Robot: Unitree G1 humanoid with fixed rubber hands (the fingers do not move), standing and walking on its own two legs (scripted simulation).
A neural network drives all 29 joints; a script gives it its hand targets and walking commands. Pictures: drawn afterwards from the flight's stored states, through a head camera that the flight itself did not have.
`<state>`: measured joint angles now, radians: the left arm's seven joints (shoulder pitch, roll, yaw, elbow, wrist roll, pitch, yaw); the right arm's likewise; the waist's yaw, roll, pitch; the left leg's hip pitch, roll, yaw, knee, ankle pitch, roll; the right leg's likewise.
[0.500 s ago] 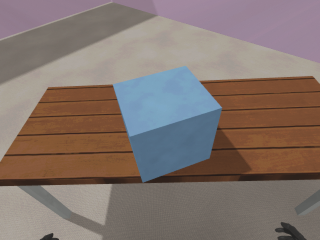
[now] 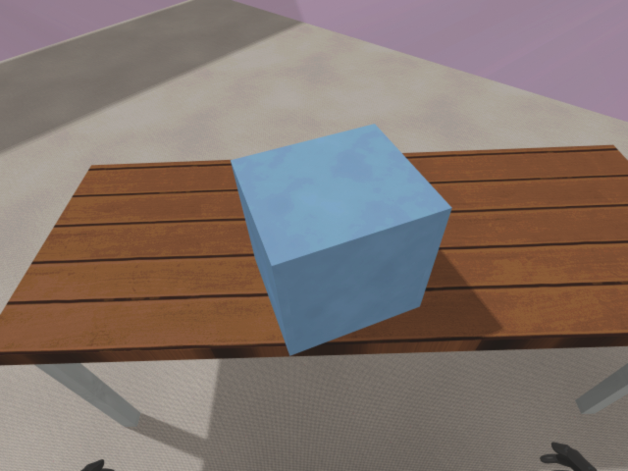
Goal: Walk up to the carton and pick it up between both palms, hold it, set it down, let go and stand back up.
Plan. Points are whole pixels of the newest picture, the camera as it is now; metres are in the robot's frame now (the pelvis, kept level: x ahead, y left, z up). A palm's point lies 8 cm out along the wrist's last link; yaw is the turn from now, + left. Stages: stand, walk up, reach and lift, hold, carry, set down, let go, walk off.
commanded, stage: walk up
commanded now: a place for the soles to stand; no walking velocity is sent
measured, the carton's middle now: (332, 239) +0.52 -0.01 -0.04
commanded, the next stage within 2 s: reach and lift in 0.76 s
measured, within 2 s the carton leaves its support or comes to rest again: neither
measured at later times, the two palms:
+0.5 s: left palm out of the picture +0.10 +0.34 -0.08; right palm out of the picture +0.11 -0.31 -0.09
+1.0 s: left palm (96, 444) +0.19 +0.31 -0.05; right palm out of the picture +0.11 -0.32 -0.08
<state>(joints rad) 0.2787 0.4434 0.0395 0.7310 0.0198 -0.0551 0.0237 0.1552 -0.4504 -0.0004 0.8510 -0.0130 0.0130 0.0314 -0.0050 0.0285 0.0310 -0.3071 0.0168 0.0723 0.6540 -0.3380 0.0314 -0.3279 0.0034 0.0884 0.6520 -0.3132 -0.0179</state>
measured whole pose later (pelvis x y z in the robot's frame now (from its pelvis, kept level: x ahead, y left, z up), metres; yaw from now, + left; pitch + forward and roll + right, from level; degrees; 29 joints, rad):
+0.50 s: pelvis +0.00 +0.01 +0.00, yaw +0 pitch -1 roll -1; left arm 0.29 0.44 0.04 0.73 0.02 -0.06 0.03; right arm 0.16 -0.45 0.00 0.82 -0.01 0.02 0.04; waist -0.01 0.03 0.05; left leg -0.31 0.02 0.07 0.69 -0.36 0.05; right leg -0.31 -0.01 0.04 0.65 -0.32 -0.01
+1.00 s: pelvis -0.01 +0.01 -0.01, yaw -1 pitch -2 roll -2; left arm 0.06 0.40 0.04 0.49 0.02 0.30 0.04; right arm 0.07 -0.45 -0.11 1.02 -0.06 -0.28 0.12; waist -0.01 0.03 0.09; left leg -0.33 0.03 0.07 0.72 -0.36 0.04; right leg -0.32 0.00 -0.01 0.67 -0.31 -0.01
